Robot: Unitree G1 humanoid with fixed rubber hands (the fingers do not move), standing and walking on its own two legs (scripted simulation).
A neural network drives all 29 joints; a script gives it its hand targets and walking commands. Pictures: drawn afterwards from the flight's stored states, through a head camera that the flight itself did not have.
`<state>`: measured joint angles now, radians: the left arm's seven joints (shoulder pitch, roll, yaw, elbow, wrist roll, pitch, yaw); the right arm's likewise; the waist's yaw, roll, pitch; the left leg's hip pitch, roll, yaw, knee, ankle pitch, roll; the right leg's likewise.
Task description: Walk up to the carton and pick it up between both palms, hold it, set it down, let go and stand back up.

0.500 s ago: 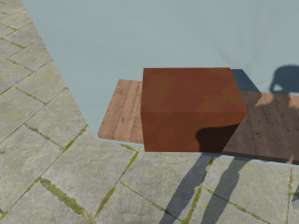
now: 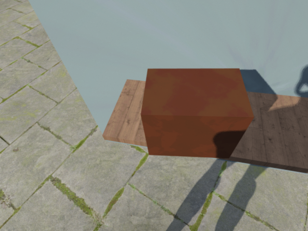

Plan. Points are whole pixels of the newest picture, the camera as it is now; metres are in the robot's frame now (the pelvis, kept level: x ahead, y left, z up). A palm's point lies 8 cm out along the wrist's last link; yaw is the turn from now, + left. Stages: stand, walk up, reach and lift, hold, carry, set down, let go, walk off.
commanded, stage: walk up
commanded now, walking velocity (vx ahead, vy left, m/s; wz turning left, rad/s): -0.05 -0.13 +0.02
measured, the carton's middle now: (190, 115) +0.43 -0.08 +0.01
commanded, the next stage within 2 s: none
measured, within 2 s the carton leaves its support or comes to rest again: neither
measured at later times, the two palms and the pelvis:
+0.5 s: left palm out of the picture +0.00 +0.16 -0.14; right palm out of the picture -0.02 -0.34 -0.17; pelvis -0.03 -0.10 -0.01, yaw +1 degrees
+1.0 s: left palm out of the picture -0.06 +0.08 -0.14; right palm out of the picture -0.02 -0.33 -0.15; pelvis -0.04 -0.12 +0.01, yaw +0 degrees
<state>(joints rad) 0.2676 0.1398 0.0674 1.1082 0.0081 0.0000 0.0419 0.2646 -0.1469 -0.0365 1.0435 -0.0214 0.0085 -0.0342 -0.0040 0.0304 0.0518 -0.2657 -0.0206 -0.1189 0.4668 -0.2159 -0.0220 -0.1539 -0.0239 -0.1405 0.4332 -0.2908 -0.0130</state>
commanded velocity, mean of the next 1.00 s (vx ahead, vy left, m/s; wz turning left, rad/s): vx -0.01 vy -0.04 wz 0.00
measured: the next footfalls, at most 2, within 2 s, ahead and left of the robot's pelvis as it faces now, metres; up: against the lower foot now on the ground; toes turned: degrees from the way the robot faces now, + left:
right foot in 0.46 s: -0.02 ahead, -0.22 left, +0.00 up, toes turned -4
left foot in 0.78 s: +0.00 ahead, +0.01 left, +0.00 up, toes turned +5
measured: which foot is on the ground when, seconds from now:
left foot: down 0.00-0.46, up 0.48-0.76, down 0.78-1.00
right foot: down 0.00-0.26, up 0.28-0.44, down 0.46-1.00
